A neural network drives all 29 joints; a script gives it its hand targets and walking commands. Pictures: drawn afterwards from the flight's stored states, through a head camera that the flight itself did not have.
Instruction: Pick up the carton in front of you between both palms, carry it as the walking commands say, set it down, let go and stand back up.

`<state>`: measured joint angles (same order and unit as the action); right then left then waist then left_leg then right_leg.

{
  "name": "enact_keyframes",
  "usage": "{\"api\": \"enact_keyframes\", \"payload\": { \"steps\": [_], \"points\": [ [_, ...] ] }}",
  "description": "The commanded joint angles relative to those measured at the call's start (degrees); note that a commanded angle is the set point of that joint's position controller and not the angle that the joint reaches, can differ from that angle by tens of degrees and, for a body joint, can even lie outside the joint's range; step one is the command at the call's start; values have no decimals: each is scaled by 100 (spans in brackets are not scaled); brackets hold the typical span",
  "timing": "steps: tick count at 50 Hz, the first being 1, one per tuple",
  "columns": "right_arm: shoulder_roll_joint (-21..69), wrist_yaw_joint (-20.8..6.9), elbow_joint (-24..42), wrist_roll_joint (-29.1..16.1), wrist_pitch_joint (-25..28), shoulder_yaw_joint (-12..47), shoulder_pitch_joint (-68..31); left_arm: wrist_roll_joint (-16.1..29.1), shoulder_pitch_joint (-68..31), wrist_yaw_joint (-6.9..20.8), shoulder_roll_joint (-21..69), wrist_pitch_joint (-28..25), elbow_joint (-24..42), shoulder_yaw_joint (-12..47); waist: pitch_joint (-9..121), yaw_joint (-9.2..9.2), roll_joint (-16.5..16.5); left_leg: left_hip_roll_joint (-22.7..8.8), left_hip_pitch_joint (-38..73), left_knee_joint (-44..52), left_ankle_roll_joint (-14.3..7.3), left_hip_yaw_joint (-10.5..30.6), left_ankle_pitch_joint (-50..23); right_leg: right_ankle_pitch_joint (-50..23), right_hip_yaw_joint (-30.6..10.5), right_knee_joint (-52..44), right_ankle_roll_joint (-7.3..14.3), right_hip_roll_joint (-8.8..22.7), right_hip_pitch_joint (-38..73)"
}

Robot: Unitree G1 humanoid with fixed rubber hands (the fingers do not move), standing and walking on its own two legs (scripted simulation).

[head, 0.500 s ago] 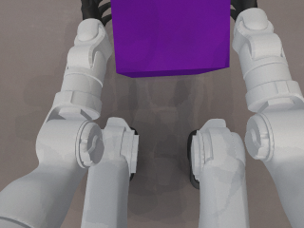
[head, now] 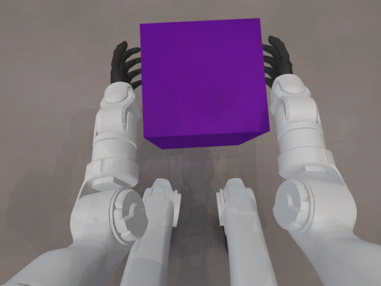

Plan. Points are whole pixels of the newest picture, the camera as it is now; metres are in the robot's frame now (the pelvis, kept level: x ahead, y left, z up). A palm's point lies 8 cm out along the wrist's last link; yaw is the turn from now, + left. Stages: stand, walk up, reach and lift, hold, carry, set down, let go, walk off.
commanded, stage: reach and lift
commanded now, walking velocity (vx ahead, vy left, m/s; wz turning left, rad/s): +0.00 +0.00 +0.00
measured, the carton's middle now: (200, 97) +0.49 -0.01 -0.13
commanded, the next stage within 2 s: none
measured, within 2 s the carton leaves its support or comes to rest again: neither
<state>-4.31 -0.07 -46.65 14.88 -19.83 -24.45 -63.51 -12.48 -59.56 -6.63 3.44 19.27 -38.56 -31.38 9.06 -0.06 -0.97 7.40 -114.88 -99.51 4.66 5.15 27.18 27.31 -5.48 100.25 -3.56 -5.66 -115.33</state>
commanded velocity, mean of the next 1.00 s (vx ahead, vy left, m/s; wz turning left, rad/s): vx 0.00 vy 0.00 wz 0.00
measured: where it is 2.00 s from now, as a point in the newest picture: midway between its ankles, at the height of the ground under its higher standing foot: (195, 235)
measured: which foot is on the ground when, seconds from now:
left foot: down 0.00-1.00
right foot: down 0.00-1.00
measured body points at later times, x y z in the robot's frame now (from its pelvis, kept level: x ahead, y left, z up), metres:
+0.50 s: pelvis +0.05 +0.00 +0.13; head +0.21 -0.01 +0.55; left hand +0.47 +0.14 +0.09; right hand +0.47 -0.16 +0.08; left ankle +0.12 +0.13 -0.46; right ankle +0.12 -0.13 -0.46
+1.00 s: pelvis +0.10 +0.00 +0.26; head +0.13 +0.00 +0.71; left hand +0.43 +0.14 +0.24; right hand +0.42 -0.16 +0.23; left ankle +0.12 +0.13 -0.46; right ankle +0.11 -0.13 -0.46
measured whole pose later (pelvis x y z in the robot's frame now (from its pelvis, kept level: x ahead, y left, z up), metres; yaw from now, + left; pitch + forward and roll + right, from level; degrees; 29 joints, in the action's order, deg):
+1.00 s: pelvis +0.10 +0.00 +0.26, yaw -1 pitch +12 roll +0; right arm 7.7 1.7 -28.1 12.4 -22.8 -16.4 -16.7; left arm -11.5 -18.2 -3.4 9.1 21.8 -28.4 -17.6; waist 9.3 -0.1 -0.3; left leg 3.9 -33.3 -40.4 1.0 8.2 18.5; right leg 18.2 -8.1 40.2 -1.3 -3.5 -33.4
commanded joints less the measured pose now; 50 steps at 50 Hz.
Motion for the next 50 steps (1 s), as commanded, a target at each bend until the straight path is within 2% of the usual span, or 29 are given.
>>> {"api": "enact_keyframes", "payload": {
  "steps": [1, 7, 8, 9, 11, 12, 14, 17, 18, 19, 20, 21, 23, 24, 26, 28, 29, 30, 31, 32, 37, 41, 42, 44, 45, 46, 48, 49, 50],
  "points": [
    [6282, -1382, 95, -974, 15, 2535, -3114, 803, -3725, 1457, 5790, 19, -247, 3091, 5921, 4, 294, 340, 3356, 1259, -214, -1024, -577, -716, 934, -1303, 268, -380, 3601],
    [6480, -1347, 974, -1415, -21, 3324, -3025, 1166, -2922, 1530, 6268, 163, -53, 3803, 6334, -93, 168, 314, 4293, 1619, -220, -918, -991, -997, 907, -1642, 226, -406, 4234],
    [6368, -1346, 685, -1279, -72, 3269, -2660, 1160, -3067, 1546, 6271, 170, -22, 3854, 5923, 118, 194, 305, 4051, 1737, -189, -876, -963, -1148, 906, -1774, 236, -403, 4358],
    [6489, -1347, 756, -1385, -80, 3345, -2597, 1270, -2938, 1532, 6206, 125, 261, 3998, 5991, -18, 406, 295, 4245, 1793, -205, -829, -973, -1093, 910, -1829, 211, -393, 4577],
    [6635, -1372, 756, -1383, -51, 3359, -2304, 1213, -2770, 1562, 6247, 87, 281, 4004, 5674, -192, 140, 300, 4546, 2014, -211, -826, -1118, -1126, 811, -1968, 245, -382, 4377],
    [6681, -1325, 981, -1369, 16, 3516, -2330, 1298, -2680, 1580, 6349, 65, 259, 4185, 5882, 55, 261, 340, 4334, 1955, -187, -864, -1149, -1312, 783, -2139, 231, -392, 4930],
    [6849, -1290, 966, -1336, 9, 3545, -2068, 1231, -2502, 1613, 6229, 40, 244, 4141, 5656, 3, 475, 319, 4448, 2167, -231, -774, -1089, -1317, 744, -2296, 189, -404, 5155],
    [6704, -1219, 767, -1253, 22, 3378, -1727, 1240, -2140, 1617, 6345, 30, 125, 4100, 5241, -43, 219, 319, 4637, 2508, -218, -762, -918, -1129, 626, -2641, 261, -371, 5407],
    [6858, -1194, 826, -1217, 31, 3388, -1511, 1230, -2156, 1625, 6310, 22, 123, 4111, 5200, 120, 345, 297, 4868, 2647, -242, -716, -769, -1076, 631, -2767, 233, -380, 5624],
    [6900, -1198, 727, -1247, 25, 3458, -1412, 1091, -1657, 1619, 6224, 34, -61, 4029, 4956, -182, 329, 307, 5048, 2782, -282, -702, -890, -1037, 608, -2885, 191, -347, 5472],
    [6698, -1190, 922, -1132, 120, 3344, -1392, 1095, -1682, 1644, 6427, 33, -123, 4108, 4795, 85, -25, 319, 5015, 2863, -221, -683, -900, -1062, 566, -2969, 279, -349, 5556],
    [6868, -1168, 757, -1160, 82, 3410, -1266, 1025, -1591, 1652, 6320, -17, -2, 3990, 4679, -78, 340, 289, 5099, 2943, -258, -612, -1010, -1148, 512, -3157, 243, -345, 5816],
    [6818, -1171, 718, -997, 97, 3268, -867, 989, -1344, 1663, 6383, -51, -20, 4015, 4611, 169, 196, 248, 5513, 3175, -284, -530, -1003, -1209, 513, -3295, 249, -333, 5991],
    [6846, -1180, 799, -1051, 121, 3370, -1015, 929, -1191, 1677, 6275, -50, -129, 3950, 4364, -108, 293, 237, 5408, 3315, -282, -539, -1027, -1251, 432, -3447, 242, -303, 6118],
    [6738, -1191, 976, -1079, 196, 3416, -874, 999, -1108, 1657, 6525, -80, -73, 4044, 4228, 14, 12, 210, 5654, 3564, -270, -444, -1110, -1344, 388, -3616, 334, -283, 6392],
    [6892, -1171, 899, -1106, 175, 3496, -678, 911, -961, 1673, 6380, -102, -59, 4062, 4124, -78, 106, 174, 6094, 3805, -334, -433, -1312, -1524, 310, -3864, 283, -265, 6612],
    [7006, -1179, 982, -1017, 206, 3492, -381, 880, -637, 1666, 6405, -108, -26, 4100, 4263, 77, 315, 165, 6328, 3870, -329, -355, -1470, -1627, 366, -3993, 259, -275, 6857],
    [6913, -1195, 926, -1061, 177, 3534, -325, 829, -590, 1682, 6388, -100, -4, 4040, 4151, -130, 166, 167, 6369, 4011, -333, -390, -1470, -1619, 310, -4080, 266, -253, 6827],
    [7032, -1193, 862, -1015, 156, 3502, 37, 854, -413, 1685, 6408, -82, -20, 4117, 3996, 76, 190, 155, 6626, 4114, -332, -348, -1289, -1457, 238, -4273, 304, -221, 7149],
    [6958, -1182, 888, -1072, 186, 3531, -61, 813, -350, 1722, 6394, -86, -62, 4073, 3626, -135, 59, 135, 6544, 4313, -358, -338, -1246, -1401, 212, -4429, 325, -194, 7154],
    [7021, -1127, 1291, -1015, 207, 3846, 409, 777, 505, 1741, 6512, -76, -235, 4130, 3421, -58, 231, 72, 7361, 4931, -381, -219, -1682, -1891, 137, -5035, 274, -129, 8009],
    [7001, -1150, 1392, -1042, 149, 3924, 921, 858, 751, 1729, 6382, -83, 355, 4521, 3082, -85, 135, -4, 8124, 5486, -378, -94, -2272, -2416, 124, -5487, 315, -159, 8544],
    [6884, -1141, 1352, -950, 105, 3847, 1320, 891, 797, 1731, 6401, -13, 334, 4634, 2835, 186, -54, -19, 8369, 5654, -345, -59, -2433, -2642, 52, -5653, 358, -111, 8721],
    [6919, -1132, 1506, -1061, 25, 4040, 1333, 864, 1122, 1743, 6334, 89, 272, 4586, 2618, 51, 174, -94, 8817, 5895, -382, -18, -2436, -2491, 63, -5918, 350, -104, 8889],
    [6838, -1154, 1638, -1123, 8, 4118, 1368, 931, 1236, 1765, 6498, 138, 405, 4745, 2698, -44, -187, -64, 8885, 6005, -334, -67, -2525, -2599, 24, -6023, 361, -54, 9282],
    [6845, -1172, 1668, -1036, -56, 4113, 1476, 880, 1560, 1764, 6509, 197, 222, 4596, 2462, 76, 153, -116, 9153, 6158, -348, 36, -2741, -2704, 84, -6124, 332, -108, 9170],
    [7075, -1216, 1878, -1151, -181, 4286, 1842, 884, 1566, 1782, 6335, 277, 749, 4768, 2451, -113, 181, -118, 9456, 6383, -359, 55, -2982, -3095, 27, -6388, 319, -50, 9736],
    [6973, -1207, 2052, -1152, -222, 4304, 1684, 978, 1529, 1803, 6457, 347, 712, 4902, 2355, 82, 116, -130, 9605, 6569, -352, 82, -3004, -3080, 35, -6527, 307, -82, 9863],
    [6951, -1200, 1949, -1203, -312, 4326, 1914, 974, 1595, 1796, 6332, 400, 920, 4978, 2035, -16, -2, -151, 9654, 6648, -345, 45, -3083, -3169, -7, -6646, 328, -33, 9955]
  ]
}}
